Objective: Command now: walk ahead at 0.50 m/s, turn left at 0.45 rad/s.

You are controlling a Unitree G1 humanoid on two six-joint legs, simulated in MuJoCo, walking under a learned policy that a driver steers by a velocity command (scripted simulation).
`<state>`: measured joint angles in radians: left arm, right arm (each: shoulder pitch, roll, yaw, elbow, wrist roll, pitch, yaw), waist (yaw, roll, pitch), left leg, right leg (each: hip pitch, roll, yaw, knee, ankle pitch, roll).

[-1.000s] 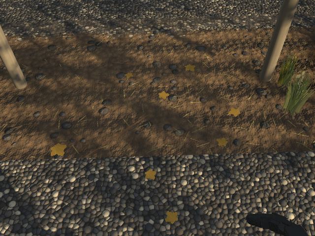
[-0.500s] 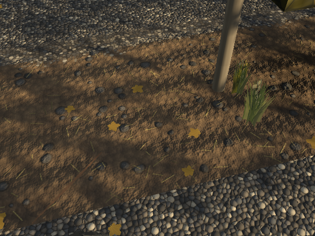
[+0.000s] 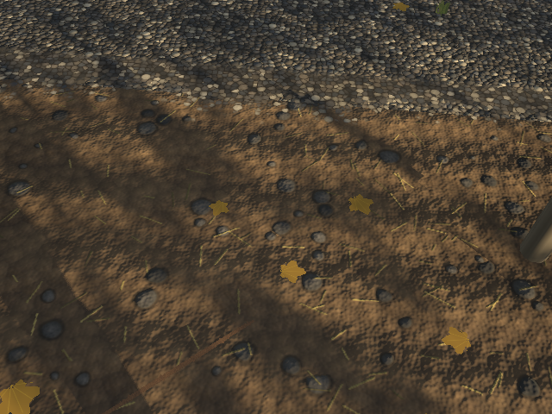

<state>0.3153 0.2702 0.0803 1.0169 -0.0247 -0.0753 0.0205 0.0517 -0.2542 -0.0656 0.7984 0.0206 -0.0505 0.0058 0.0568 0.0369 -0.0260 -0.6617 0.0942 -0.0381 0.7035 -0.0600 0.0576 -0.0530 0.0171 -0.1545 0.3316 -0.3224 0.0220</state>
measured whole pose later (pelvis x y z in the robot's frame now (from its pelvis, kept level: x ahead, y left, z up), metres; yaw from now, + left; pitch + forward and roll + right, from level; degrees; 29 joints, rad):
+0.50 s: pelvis +0.28 +0.07 +0.01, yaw +14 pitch +3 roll -1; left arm -0.06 0.25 0.06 0.81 0.00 -0.10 -0.02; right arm 0.38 -0.24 -0.08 0.87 0.02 -0.07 -0.02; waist -0.08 -0.04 0.00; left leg -0.05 -0.11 -0.14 0.31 -0.30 0.10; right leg -0.62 -0.02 0.04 0.50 0.10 -0.02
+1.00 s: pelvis +0.56 +0.13 +0.01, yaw +16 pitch +3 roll -2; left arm 0.36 0.26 0.06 0.95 -0.02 -0.08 -0.01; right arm 0.02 -0.25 -0.05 0.75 0.01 -0.08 0.01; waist 0.10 0.04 0.03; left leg -0.64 0.09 -0.04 0.57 0.04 0.01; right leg -0.02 0.06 -0.01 0.22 -0.25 -0.04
